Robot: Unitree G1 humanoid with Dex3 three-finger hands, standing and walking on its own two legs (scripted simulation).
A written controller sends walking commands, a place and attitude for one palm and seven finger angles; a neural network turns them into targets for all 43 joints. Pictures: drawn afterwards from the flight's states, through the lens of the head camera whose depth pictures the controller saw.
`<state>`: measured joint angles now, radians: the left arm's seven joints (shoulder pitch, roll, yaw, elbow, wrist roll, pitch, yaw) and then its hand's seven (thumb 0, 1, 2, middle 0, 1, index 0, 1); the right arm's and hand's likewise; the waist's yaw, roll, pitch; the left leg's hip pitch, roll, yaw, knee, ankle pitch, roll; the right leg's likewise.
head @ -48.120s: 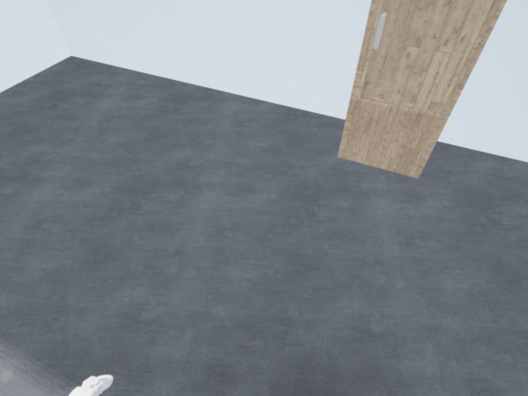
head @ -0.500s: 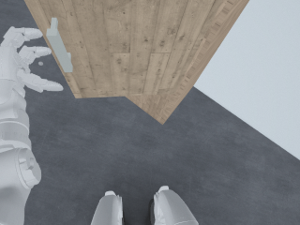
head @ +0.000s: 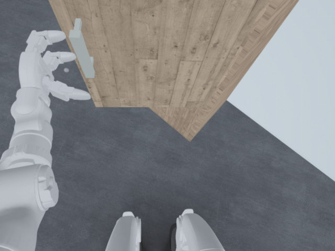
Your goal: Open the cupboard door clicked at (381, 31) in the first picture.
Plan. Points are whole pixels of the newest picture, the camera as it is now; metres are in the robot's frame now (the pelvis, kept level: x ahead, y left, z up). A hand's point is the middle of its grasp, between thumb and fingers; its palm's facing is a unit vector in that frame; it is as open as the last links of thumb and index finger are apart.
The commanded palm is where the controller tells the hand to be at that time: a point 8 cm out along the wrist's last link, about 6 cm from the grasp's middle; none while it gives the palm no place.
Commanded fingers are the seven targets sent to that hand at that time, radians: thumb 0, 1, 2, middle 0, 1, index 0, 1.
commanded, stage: slide the fingers in behind the handle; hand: left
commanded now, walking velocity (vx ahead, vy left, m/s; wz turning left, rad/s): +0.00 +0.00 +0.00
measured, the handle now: (84, 50) +0.55 +0.18 +0.06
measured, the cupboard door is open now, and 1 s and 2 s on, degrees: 44 42 51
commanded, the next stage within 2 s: close the thumb around the handle in 0.72 s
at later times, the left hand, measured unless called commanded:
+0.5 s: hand (75, 70) +0.51 +0.19 +0.05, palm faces +0.10 -1.00 +0.00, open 15.5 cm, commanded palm +0.49 +0.19 +0.05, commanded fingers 0.00 -0.50 0.30 -0.30 -1.20 -0.30 -1.20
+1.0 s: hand (91, 66) +0.52 +0.16 +0.05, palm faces +0.01 -1.00 +0.00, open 13.3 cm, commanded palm +0.48 +0.20 +0.05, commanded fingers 0.00 0.06 0.54 -0.34 -1.26 -0.34 -1.26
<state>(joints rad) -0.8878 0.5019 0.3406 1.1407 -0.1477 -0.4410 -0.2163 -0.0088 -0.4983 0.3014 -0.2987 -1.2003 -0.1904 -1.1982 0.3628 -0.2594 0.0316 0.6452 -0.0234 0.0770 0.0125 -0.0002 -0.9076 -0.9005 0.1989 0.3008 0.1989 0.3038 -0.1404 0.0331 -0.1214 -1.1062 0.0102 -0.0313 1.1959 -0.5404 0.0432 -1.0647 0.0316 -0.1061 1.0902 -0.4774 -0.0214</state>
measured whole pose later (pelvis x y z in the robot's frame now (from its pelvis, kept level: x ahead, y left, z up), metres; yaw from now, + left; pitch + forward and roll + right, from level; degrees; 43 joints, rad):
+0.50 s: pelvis +0.01 +0.00 +0.00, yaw +1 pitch +26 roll -5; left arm -0.90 0.43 0.26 1.15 -0.16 -0.47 -0.13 -0.01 -0.50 0.30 -0.30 -1.20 0.00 -1.11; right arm 0.35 -0.25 0.02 0.67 -0.03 0.08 0.03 0.00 -0.91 -0.90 0.20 0.30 0.20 0.30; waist -0.13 0.03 -0.13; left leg -1.09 0.00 -0.05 1.18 -0.54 0.04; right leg -1.04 0.02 -0.12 1.08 -0.49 -0.03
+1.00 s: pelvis +0.01 +0.00 +0.00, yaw -1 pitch +26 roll -4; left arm -0.88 0.42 0.34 1.14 -0.09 -0.48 -0.16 -0.01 -0.36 0.36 -0.29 -1.22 -0.28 -1.21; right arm 0.35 -0.25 0.03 0.61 -0.03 0.08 0.03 0.00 -0.91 -0.90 0.20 0.30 0.20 0.30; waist -0.16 0.04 -0.13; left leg -1.08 0.01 -0.01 1.18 -0.55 0.05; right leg -1.06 0.04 -0.08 1.10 -0.49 -0.02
